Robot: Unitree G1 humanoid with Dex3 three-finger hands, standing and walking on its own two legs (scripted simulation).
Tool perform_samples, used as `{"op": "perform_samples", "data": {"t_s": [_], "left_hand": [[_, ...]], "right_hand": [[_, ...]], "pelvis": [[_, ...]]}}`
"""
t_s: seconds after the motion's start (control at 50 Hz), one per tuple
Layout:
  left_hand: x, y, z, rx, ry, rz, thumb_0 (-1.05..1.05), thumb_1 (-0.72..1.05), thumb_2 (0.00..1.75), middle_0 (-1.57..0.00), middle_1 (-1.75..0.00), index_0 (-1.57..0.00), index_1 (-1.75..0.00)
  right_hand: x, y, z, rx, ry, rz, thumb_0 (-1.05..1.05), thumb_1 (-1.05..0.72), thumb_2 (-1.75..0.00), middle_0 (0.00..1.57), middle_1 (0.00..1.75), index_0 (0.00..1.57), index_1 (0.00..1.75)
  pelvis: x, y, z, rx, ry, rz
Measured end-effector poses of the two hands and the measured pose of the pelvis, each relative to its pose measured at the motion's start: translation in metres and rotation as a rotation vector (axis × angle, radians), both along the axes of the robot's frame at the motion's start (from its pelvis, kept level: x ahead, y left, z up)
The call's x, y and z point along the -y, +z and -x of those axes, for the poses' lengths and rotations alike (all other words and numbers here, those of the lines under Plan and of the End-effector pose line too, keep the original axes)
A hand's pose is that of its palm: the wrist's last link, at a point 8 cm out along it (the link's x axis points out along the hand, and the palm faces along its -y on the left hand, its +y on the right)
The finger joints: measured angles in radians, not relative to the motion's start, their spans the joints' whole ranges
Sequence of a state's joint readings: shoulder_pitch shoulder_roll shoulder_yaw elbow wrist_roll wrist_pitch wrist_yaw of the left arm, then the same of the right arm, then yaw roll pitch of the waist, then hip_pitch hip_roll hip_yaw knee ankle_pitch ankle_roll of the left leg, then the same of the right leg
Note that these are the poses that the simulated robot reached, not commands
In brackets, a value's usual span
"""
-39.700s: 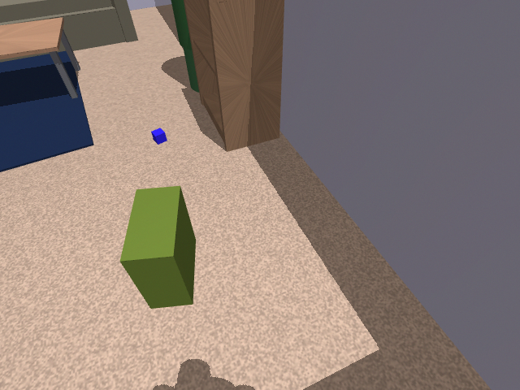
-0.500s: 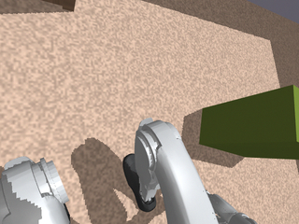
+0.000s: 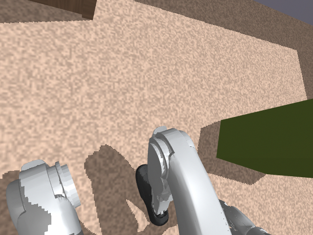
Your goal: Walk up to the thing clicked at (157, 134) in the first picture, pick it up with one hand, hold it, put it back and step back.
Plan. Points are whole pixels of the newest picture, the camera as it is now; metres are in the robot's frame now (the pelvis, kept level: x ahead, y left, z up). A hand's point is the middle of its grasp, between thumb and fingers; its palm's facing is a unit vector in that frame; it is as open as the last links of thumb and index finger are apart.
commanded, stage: settle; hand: left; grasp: from above
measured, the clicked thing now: out of the picture +0.46 +0.35 -0.25
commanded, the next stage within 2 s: lift in 0.48 s
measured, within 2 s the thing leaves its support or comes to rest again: neither
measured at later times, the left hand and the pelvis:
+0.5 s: hand out of the picture +0.43 +0.36 -0.13, palm faces -0.47 -0.07 -0.88, open 9.1 cm; pelvis -0.01 +0.00 +0.03, yaw +4 degrees
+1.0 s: hand out of the picture +0.39 +0.36 -0.05, palm faces -0.50 -0.11 -0.86, open 9.1 cm; pelvis -0.01 +0.00 +0.08, yaw +7 degrees
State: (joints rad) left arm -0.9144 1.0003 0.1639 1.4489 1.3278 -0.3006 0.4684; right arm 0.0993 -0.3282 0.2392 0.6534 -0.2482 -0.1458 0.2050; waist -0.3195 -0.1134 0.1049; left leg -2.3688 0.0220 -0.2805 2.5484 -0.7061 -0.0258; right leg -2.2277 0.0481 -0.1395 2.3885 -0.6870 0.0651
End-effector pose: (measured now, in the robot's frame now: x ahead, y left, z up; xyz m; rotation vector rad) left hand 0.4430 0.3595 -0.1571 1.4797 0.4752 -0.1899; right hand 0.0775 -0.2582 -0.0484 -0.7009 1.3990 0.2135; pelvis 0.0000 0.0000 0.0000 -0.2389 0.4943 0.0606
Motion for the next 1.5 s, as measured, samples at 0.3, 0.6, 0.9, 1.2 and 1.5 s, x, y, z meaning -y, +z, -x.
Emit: {"op": "perform_samples", "data": {"t_s": [0.3, 0.6, 0.9, 1.2, 1.5], "left_hand": [[-0.010, 0.063, 0.006, -0.071, 0.014, -0.042, 0.06, 0.19, 0.36, -0.89, -0.69, -0.71, -0.55], [-0.004, 0.095, 0.007, -0.051, -0.045, -0.022, 0.05, 0.16, 0.38, -0.97, -0.63, -0.74, -0.52], [-0.007, 0.139, 0.030, -0.100, 0.010, -0.005, 0.06, 0.19, 0.35, -0.97, -0.63, -0.73, -0.52], [-0.003, 0.236, 0.076, -0.061, -0.018, 0.022, 0.04, 0.18, 0.36, -1.00, -0.61, -0.73, -0.52], [0.023, 0.367, 0.120, -0.022, 0.010, 0.032, 0.04, 0.19, 0.35, -0.99, -0.61, -0.72, -0.53]], "right_hand": [[-0.003, -0.006, -0.021, 0.073, -0.096, -0.061, 0.00, -0.91, -0.89, 0.20, 0.30, 0.20, 0.29], [0.012, 0.007, -0.001, 0.043, -0.170, 0.016, 0.00, -0.91, -0.90, 0.20, 0.30, 0.20, 0.29], [0.006, 0.025, 0.005, 0.049, -0.261, -0.011, 0.00, -0.91, -0.90, 0.21, 0.30, 0.20, 0.30], [-0.005, 0.069, -0.051, 0.215, -0.255, -0.084, 0.00, -0.91, -0.90, 0.20, 0.30, 0.20, 0.30], [-0.019, 0.171, -0.080, 0.350, -0.294, -0.148, 0.00, -0.90, -0.89, 0.20, 0.30, 0.20, 0.30]], "pelvis": [[-0.001, 0.018, 0.003, -0.059, 0.031, -0.024], [0.003, 0.030, 0.012, -0.061, 0.049, -0.039], [0.001, 0.062, 0.013, -0.101, 0.070, -0.057], [0.003, 0.121, 0.013, -0.095, 0.090, -0.097], [0.004, 0.227, 0.008, 0.006, 0.116, -0.139]]}}
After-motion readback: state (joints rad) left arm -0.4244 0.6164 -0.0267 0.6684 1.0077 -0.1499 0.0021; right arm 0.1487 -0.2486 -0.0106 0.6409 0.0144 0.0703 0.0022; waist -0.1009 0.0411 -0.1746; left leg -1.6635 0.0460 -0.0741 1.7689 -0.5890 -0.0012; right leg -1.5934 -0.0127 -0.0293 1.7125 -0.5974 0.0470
